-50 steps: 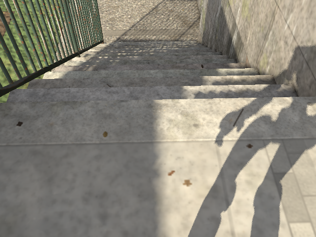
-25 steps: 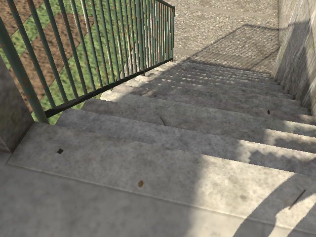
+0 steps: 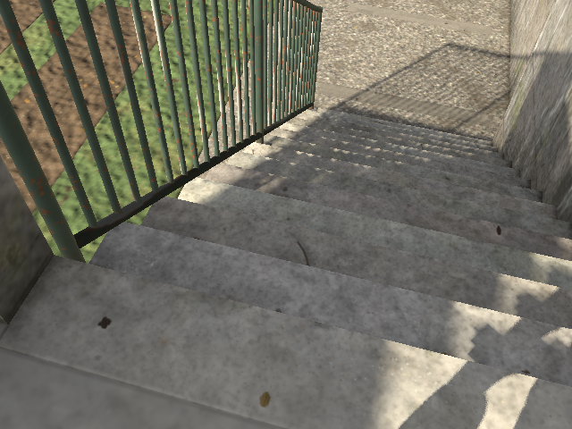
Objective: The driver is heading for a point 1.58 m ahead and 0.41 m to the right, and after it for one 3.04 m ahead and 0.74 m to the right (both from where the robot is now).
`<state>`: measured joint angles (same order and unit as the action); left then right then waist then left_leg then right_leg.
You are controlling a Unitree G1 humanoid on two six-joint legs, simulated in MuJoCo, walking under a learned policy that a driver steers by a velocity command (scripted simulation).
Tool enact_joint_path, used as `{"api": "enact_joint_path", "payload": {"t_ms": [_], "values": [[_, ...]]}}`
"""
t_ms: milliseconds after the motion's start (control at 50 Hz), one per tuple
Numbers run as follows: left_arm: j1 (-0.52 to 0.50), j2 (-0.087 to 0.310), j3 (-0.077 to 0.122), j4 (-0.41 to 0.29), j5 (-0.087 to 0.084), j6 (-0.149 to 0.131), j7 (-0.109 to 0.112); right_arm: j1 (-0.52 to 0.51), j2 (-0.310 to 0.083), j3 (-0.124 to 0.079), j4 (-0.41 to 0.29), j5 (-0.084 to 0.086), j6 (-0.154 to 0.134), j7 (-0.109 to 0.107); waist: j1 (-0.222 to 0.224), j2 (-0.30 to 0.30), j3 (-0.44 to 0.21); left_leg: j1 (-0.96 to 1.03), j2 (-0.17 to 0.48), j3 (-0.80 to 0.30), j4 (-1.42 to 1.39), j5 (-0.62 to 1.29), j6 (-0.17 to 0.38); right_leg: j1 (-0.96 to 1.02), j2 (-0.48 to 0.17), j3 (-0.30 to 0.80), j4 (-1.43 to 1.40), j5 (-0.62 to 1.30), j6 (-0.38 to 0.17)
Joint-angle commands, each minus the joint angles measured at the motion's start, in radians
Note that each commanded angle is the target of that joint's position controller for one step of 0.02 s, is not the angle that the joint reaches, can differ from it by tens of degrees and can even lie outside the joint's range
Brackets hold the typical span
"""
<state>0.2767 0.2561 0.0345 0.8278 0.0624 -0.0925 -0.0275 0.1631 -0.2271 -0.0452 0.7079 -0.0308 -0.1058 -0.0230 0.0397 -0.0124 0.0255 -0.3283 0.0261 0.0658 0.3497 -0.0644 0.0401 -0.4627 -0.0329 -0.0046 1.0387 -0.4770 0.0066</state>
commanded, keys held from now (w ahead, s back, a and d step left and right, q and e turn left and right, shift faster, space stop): e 0.70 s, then no key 0.30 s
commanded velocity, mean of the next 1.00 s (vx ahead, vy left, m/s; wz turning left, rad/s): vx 0.03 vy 0.00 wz -0.46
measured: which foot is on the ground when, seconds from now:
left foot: down 0.00-0.30, up 0.32-0.78, down 0.80-1.00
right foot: up 0.00-0.26, down 0.28-0.82, up 0.84-1.00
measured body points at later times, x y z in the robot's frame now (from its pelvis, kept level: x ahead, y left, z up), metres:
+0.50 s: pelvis +0.06 -0.06 +0.01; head +0.09 -0.08 +0.46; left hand +0.27 +0.18 -0.08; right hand +0.14 -0.38 -0.08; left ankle +0.09 +0.09 -0.67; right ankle +0.06 -0.15 -0.74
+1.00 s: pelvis +0.10 +0.00 +0.00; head +0.13 -0.01 +0.45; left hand +0.37 +0.16 -0.09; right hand +0.09 -0.30 -0.09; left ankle +0.13 +0.08 -0.74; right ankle +0.00 -0.11 -0.67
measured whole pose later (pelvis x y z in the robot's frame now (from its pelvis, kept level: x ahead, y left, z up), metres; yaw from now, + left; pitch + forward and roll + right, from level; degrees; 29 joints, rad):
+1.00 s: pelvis +0.10 +0.00 +0.00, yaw -30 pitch +3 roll -1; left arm 0.20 0.33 0.06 0.70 0.06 -0.06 -0.01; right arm 0.22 -0.27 -0.02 0.70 -0.01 -0.10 0.03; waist -0.02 -0.01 0.00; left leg -0.18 -0.03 0.05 0.31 -0.18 0.06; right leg -0.48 0.02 0.09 1.02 -0.38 0.11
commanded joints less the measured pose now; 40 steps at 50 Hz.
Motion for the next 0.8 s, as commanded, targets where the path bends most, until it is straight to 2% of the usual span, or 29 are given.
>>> {"api": "enact_joint_path", "payload": {"t_ms": [20,40,80,120,160,200,260,280,300,320,340,360,380,400,420,460,500,540,580,660,700,740,780,800], "values": [[0.127,0.043,0.007,-0.025,-0.005,0.011,-0.023,-0.096,-0.149,-0.052,-0.117,-0.018,-0.027,-0.029,0.037,0.097,-0.125,0.029,0.230,-0.084,-0.207,0.151,0.200,0.080,-0.038,-0.025,-0.026,0.115,0.018],[0.114,0.049,0.008,-0.031,-0.006,0.012,-0.038,-0.091,-0.177,-0.065,-0.119,-0.020,-0.029,-0.029,0.029,0.099,-0.112,0.012,0.219,-0.048,-0.211,0.143,0.201,0.099,-0.036,-0.043,-0.069,0.149,0.020],[0.052,0.050,0.000,-0.064,-0.001,0.016,-0.056,-0.045,-0.192,-0.081,-0.109,-0.026,-0.026,-0.029,0.000,0.095,-0.089,0.069,0.260,-0.059,-0.203,0.117,0.216,0.059,-0.062,-0.024,-0.164,0.186,0.010],[0.020,0.056,-0.006,-0.089,-0.008,0.021,-0.057,-0.017,-0.191,-0.091,-0.106,-0.032,-0.027,-0.023,-0.024,0.089,-0.083,0.167,0.321,-0.094,-0.190,0.108,0.236,0.004,-0.087,0.009,-0.245,0.201,-0.006],[0.005,0.071,-0.004,-0.103,-0.008,0.026,-0.051,-0.015,-0.188,-0.096,-0.111,-0.032,-0.029,-0.019,-0.036,0.094,-0.084,0.226,0.349,-0.097,-0.183,0.069,0.237,-0.010,-0.091,0.011,-0.295,0.206,-0.022],[-0.016,0.090,0.007,-0.117,-0.011,0.024,-0.049,-0.022,-0.189,-0.096,-0.115,-0.029,-0.028,-0.023,-0.044,0.095,-0.081,0.246,0.346,-0.070,-0.170,-0.008,0.215,0.015,-0.075,-0.009,-0.349,0.227,-0.042],[-0.046,0.118,0.033,-0.144,-0.038,0.002,-0.060,-0.048,-0.189,-0.086,-0.097,-0.026,-0.016,-0.029,-0.031,0.080,-0.076,0.207,0.306,-0.012,-0.093,-0.151,0.137,0.153,-0.005,-0.056,-0.544,0.386,-0.105],[-0.037,0.135,0.047,-0.150,-0.046,-0.011,-0.061,-0.032,-0.174,-0.076,-0.080,-0.024,-0.009,-0.027,-0.024,0.060,-0.089,0.185,0.280,0.008,-0.046,-0.173,0.098,0.230,0.016,-0.054,-0.608,0.479,-0.143],[-0.019,0.193,0.069,-0.159,-0.045,-0.025,-0.051,0.033,-0.134,-0.066,-0.075,-0.018,-0.002,-0.028,-0.042,-0.058,-0.147,0.151,0.194,0.095,0.089,-0.257,0.016,0.352,-0.065,0.052,-0.654,0.787,-0.235],[0.013,0.324,0.103,-0.187,-0.066,-0.035,-0.031,0.049,-0.066,-0.038,-0.143,-0.015,-0.009,-0.034,-0.048,-0.250,-0.221,-0.048,0.017,0.174,0.311,-0.501,-0.087,0.525,-0.317,0.423,-0.733,1.043,-0.477],[0.075,0.325,0.113,-0.168,-0.028,-0.058,-0.015,-0.009,-0.123,-0.042,-0.131,-0.025,-0.017,-0.025,0.009,-0.114,-0.161,-0.218,-0.023,-0.010,0.412,-0.623,-0.103,0.569,-0.341,0.511,-0.750,0.899,-0.478],[0.071,0.305,0.119,-0.145,-0.010,-0.071,0.000,-0.039,-0.142,-0.047,-0.115,-0.020,-0.005,-0.020,0.014,-0.096,-0.110,-0.284,0.013,-0.083,0.489,-0.561,-0.105,0.542,-0.293,0.430,-0.760,0.773,-0.390],[0.031,0.264,0.110,-0.149,-0.027,-0.064,0.006,-0.020,-0.191,-0.066,-0.094,-0.024,0.005,-0.028,-0.006,-0.100,-0.113,-0.294,0.027,-0.087,0.563,-0.522,-0.113,0.530,-0.261,0.372,-0.758,0.757,-0.355],[-0.002,0.222,0.093,-0.160,-0.051,-0.054,0.008,-0.008,-0.198,-0.070,-0.081,-0.036,0.012,-0.035,-0.027,-0.111,-0.114,-0.273,0.031,-0.102,0.608,-0.497,-0.114,0.480,-0.254,0.353,-0.768,0.762,-0.340],[-0.027,0.206,0.088,-0.170,-0.059,-0.043,0.010,-0.009,-0.178,-0.061,-0.081,-0.038,0.016,-0.034,-0.045,-0.108,-0.101,-0.223,0.038,-0.111,0.642,-0.461,-0.110,0.397,-0.236,0.323,-0.790,0.742,-0.319],[-0.076,0.203,0.083,-0.206,-0.041,-0.028,0.009,0.035,-0.170,-0.055,-0.059,-0.026,0.022,-0.027,-0.074,-0.092,-0.105,-0.158,0.014,-0.101,0.654,-0.347,-0.106,0.313,-0.199,0.286,-0.812,0.718,-0.306],[-0.088,0.214,0.083,-0.228,-0.031,-0.030,0.002,0.069,-0.166,-0.050,-0.033,-0.018,0.034,-0.013,-0.076,-0.086,-0.109,-0.132,0.003,-0.092,0.621,-0.285,-0.117,0.291,-0.176,0.273,-0.805,0.707,-0.305],[-0.068,0.225,0.087,-0.237,-0.030,-0.036,-0.007,0.070,-0.164,-0.040,-0.019,-0.014,0.048,-0.005,-0.056,-0.084,-0.108,-0.138,0.007,-0.094,0.547,-0.278,-0.133,0.321,-0.174,0.302,-0.791,0.667,-0.306],[-0.050,0.229,0.092,-0.244,-0.032,-0.039,-0.017,0.063,-0.167,-0.030,-0.009,-0.010,0.058,-0.008,-0.033,-0.085,-0.108,-0.149,0.015,-0.106,0.484,-0.298,-0.141,0.355,-0.189,0.356,-0.772,0.624,-0.314],[-0.033,0.228,0.092,-0.251,-0.035,-0.032,-0.025,0.052,-0.183,-0.013,0.003,-0.007,0.052,-0.017,0.006,-0.088,-0.119,-0.145,0.000,-0.103,0.378,-0.339,-0.126,0.385,-0.197,0.454,-0.736,0.554,-0.324],[-0.039,0.231,0.090,-0.252,-0.032,-0.024,-0.024,0.056,-0.190,-0.007,0.006,-0.002,0.040,-0.017,0.012,-0.092,-0.127,-0.117,-0.018,-0.097,0.319,-0.334,-0.111,0.379,-0.191,0.488,-0.721,0.551,-0.321],[-0.082,0.234,0.086,-0.254,-0.034,-0.014,-0.024,0.090,-0.193,-0.002,0.018,0.007,0.033,-0.007,-0.009,-0.080,-0.132,-0.039,-0.031,-0.072,0.214,-0.268,-0.086,0.336,-0.176,0.477,-0.692,0.548,-0.302],[-0.102,0.219,0.070,-0.235,-0.036,0.003,-0.030,0.100,-0.194,0.000,0.014,0.031,0.025,0.012,-0.038,-0.066,-0.120,0.099,-0.048,-0.039,0.026,-0.069,-0.040,0.250,-0.138,0.468,-0.672,0.535,-0.275],[-0.082,0.197,0.057,-0.216,-0.033,0.011,-0.033,0.096,-0.202,0.000,0.001,0.035,0.021,0.018,-0.043,-0.070,-0.132,0.169,-0.018,-0.059,-0.006,0.027,0.008,0.214,-0.114,0.467,-0.659,0.497,-0.241]]}}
